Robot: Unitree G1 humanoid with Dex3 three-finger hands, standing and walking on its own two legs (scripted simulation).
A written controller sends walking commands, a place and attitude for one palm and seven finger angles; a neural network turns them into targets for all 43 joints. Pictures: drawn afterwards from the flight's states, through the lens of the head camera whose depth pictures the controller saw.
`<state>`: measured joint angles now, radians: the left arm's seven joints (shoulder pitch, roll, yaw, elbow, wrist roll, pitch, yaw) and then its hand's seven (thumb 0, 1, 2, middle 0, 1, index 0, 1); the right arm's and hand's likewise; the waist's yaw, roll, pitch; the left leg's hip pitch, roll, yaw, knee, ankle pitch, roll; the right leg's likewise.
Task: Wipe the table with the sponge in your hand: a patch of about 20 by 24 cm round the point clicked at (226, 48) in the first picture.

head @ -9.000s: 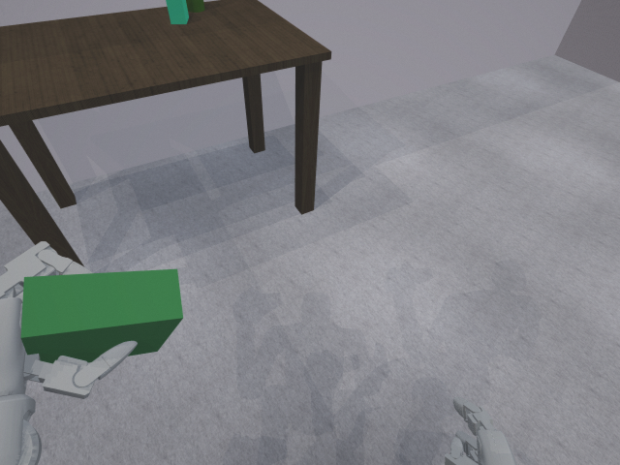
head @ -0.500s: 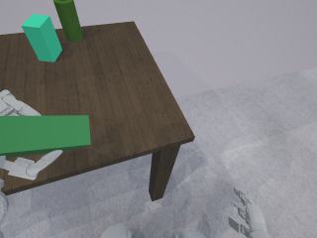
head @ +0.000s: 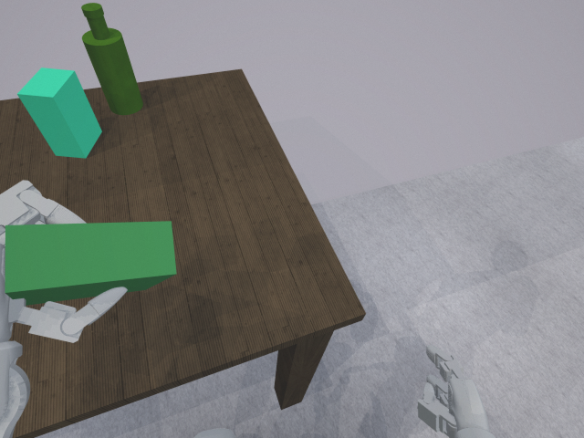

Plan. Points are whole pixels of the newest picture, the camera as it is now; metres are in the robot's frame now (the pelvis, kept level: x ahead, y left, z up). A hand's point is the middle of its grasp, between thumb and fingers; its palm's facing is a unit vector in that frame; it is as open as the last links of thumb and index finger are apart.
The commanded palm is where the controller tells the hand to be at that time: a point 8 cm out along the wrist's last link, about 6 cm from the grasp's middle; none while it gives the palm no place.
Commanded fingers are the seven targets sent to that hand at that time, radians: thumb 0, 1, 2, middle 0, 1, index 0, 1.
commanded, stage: come to a stop and stand still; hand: left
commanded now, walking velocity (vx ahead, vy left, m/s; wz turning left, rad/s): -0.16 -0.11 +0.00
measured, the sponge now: (114, 263) +0.25 +0.20 +0.16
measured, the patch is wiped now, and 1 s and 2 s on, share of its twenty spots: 0.00 0.00 0.00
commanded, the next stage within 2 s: look again from close up in 1.38 s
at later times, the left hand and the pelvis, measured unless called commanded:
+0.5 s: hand (49, 283) +0.21 +0.24 +0.18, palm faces +0.42 -0.83 -0.38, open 9.2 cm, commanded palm +0.15 +0.27 +0.19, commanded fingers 0.00 0.10 1.30 -1.20 -1.60 -1.20 -1.60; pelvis -0.01 -0.01 +0.01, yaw +1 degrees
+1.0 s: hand out of the picture +0.22 +0.32 +0.19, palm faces +0.45 -0.79 -0.41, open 9.2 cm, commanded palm +0.14 +0.33 +0.19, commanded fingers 0.00 0.10 1.30 -1.20 -1.60 -1.20 -1.60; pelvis -0.01 +0.05 +0.01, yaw +1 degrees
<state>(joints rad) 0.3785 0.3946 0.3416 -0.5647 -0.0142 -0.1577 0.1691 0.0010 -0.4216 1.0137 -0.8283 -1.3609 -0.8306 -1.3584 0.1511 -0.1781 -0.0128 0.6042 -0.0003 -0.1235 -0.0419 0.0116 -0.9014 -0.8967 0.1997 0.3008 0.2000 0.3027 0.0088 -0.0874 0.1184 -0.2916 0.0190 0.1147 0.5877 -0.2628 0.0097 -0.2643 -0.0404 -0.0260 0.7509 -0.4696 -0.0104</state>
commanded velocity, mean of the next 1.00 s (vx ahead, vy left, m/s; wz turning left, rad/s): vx -0.02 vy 0.00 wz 0.00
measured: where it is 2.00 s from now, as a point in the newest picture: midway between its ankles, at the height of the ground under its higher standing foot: outside the picture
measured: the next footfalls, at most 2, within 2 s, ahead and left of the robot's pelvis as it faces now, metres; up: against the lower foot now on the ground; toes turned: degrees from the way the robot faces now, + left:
none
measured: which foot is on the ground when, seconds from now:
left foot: down 0.00-1.00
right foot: down 0.00-1.00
